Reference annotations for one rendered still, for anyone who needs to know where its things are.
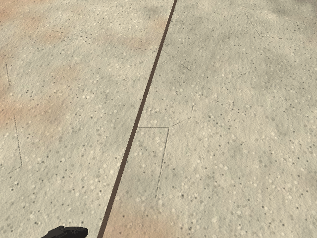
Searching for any left robot hand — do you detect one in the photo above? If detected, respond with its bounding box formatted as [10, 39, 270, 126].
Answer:
[42, 225, 88, 238]

